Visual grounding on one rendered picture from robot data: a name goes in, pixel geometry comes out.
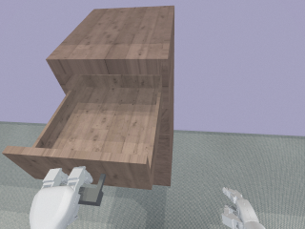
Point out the handle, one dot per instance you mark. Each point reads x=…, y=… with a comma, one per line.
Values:
x=92, y=196

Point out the cabinet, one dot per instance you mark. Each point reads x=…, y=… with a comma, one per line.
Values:
x=136, y=40

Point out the drawer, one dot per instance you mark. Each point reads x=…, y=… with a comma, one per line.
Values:
x=109, y=123

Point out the left robot hand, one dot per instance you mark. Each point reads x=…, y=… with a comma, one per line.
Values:
x=56, y=206

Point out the right robot hand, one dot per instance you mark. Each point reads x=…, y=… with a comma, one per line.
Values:
x=243, y=212

